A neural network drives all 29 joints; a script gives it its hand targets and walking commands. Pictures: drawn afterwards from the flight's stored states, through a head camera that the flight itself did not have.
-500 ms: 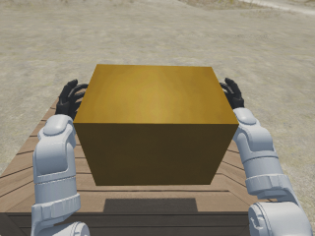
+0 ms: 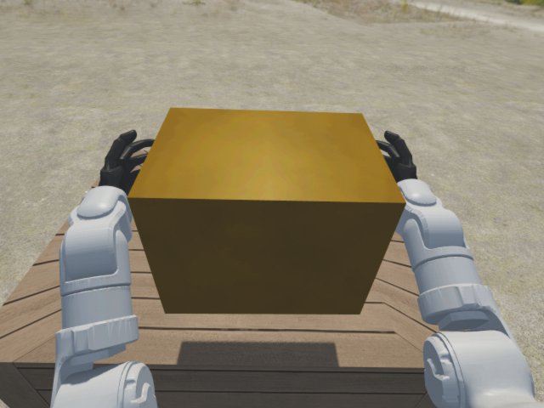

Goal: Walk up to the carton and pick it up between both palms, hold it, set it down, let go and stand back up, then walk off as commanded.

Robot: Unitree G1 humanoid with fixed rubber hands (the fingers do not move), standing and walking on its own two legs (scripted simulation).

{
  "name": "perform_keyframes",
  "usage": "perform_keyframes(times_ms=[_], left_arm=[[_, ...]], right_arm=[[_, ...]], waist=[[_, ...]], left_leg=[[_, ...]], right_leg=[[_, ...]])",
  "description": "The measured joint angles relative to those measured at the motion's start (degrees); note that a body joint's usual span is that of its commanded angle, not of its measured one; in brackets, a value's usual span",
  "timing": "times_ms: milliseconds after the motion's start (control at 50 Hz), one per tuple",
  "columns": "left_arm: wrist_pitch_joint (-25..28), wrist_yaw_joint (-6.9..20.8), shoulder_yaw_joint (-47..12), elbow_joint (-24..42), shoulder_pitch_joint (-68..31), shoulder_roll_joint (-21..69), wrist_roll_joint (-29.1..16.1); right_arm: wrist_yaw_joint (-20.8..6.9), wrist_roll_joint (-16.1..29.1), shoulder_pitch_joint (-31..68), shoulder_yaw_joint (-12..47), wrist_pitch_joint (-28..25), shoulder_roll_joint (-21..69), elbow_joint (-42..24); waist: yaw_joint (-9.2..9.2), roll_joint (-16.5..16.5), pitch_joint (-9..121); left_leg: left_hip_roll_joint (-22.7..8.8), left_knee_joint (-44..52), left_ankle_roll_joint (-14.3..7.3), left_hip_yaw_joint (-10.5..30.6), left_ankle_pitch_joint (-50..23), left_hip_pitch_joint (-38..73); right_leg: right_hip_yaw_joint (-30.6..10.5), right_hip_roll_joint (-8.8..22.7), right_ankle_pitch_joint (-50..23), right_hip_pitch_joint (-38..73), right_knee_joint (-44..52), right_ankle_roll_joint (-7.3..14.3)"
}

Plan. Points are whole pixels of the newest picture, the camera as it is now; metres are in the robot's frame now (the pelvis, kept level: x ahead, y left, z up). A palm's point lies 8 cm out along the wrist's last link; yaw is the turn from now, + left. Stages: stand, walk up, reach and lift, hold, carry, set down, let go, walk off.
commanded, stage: hold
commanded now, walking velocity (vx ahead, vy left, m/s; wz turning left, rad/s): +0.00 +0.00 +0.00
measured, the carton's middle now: (265, 211) +0.38 +0.01 +0.15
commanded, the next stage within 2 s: none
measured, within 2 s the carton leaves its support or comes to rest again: neither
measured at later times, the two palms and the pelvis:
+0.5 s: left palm (120, 193) +0.35 +0.20 +0.21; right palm (400, 189) +0.37 -0.19 +0.21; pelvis +0.01 +0.00 +0.00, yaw +0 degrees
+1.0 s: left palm (118, 191) +0.35 +0.20 +0.22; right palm (398, 188) +0.37 -0.19 +0.21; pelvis +0.00 +0.00 +0.00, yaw +0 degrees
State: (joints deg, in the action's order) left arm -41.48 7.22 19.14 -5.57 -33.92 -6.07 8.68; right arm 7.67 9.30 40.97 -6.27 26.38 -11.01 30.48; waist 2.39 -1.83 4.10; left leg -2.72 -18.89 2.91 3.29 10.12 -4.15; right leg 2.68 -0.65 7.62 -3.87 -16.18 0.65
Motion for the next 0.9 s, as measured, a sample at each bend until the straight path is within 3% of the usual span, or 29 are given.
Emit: perform_keyframes(times_ms=[120, 220, 340, 480, 580, 700, 820, 900], left_arm=[[0.4, 0.87, 1.07, -5.39, -1.83, -0.05, 1.39], [0.37, -0.26, -0.57, 0.79, 1.16, -0.09, -0.21], [-0.79, 0.4, 0.29, -0.99, 0.44, 0.91, 1.63], [-1.04, -0.21, -0.76, 4.28, 2.82, 0.98, 0.48], [-1.47, 0.7, 0.33, 0.54, 0.58, 1.26, 2.24], [-0.78, -0.39, -0.9, 4.23, 2.46, 0.5, -0.12], [-1.2, 0.91, 0.66, -0.66, -0.24, 0.73, 2.03], [-0.65, 0.27, -0.42, 0.66, 0.82, 0.04, 0.47]], right_arm=[[-0.28, -1.62, 1.38, -1.21, 0.24, 0.82, 4.44], [0.22, 0.66, -1.11, 1.28, -0.65, -0.41, -0.33], [-0.29, 0.32, -0.35, -0.14, 0.66, 0.03, 1.8], [-0.06, 1.35, -2.68, 1.17, 0.29, -0.56, -2.92], [-0.37, 0.65, -0.77, -0.13, 1.01, -0.11, 0.56], [0.18, 1.11, -2.65, 1.01, 0.52, -0.41, -3.77], [-0.14, -0.11, -0.49, -0.49, 1.14, 0.48, 0.85], [-0.1, -0.22, -1.62, 0.07, 0.65, 0.36, -1.02]], waist=[[0.25, -0.53, -0.44], [0.14, -0.1, -0.22], [0.33, -0.21, -1.58], [0.32, 0.0, -0.88], [0.35, -0.04, -2.2], [0.57, 0.02, -1.03], [0.27, -0.48, -1.85], [0.46, -0.49, -0.85]], left_leg=[[0.44, 0.6, -0.26, 0.21, -0.32, 0.59], [0.07, -0.25, -0.13, 0.03, 0.37, 0.24], [0.27, -0.04, -0.36, -0.01, 0.52, 1.77], [-0.06, -0.43, -0.18, -0.27, 0.77, 0.86], [0.13, -0.11, -0.31, -0.16, 0.59, 1.92], [0.02, -0.38, -0.1, 0.02, 0.48, 0.4], [0.21, 0.33, -0.24, -0.1, 0.07, 1.45], [0.2, 0.15, -0.08, 0.18, -0.07, 0.21]], right_leg=[[0.21, 0.45, 0.41, 0.32, -0.38, -0.15], [-0.02, 0.02, 0.05, 0.68, 0.52, -0.19], [-0.09, 0.21, 0.5, 1.99, 0.2, -0.26], [-0.41, -0.14, 0.3, 1.25, 0.45, -0.19], [-0.31, 0.03, 0.54, 2.09, 0.12, -0.18], [-0.18, -0.11, 0.36, 0.77, 0.15, -0.13], [-0.3, 0.09, 0.57, 1.27, -0.33, -0.08], [-0.05, 0.06, 0.37, 0.33, -0.13, -0.04]])
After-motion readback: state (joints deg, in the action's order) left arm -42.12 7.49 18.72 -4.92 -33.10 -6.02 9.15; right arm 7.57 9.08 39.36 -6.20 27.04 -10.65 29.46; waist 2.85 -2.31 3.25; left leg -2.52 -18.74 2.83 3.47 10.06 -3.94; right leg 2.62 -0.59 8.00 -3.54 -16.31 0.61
